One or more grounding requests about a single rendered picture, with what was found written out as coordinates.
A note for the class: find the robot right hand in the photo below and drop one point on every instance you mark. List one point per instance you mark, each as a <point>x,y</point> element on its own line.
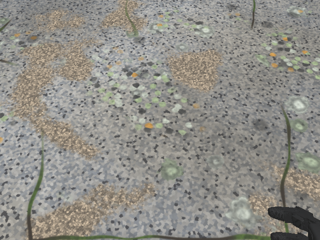
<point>300,218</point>

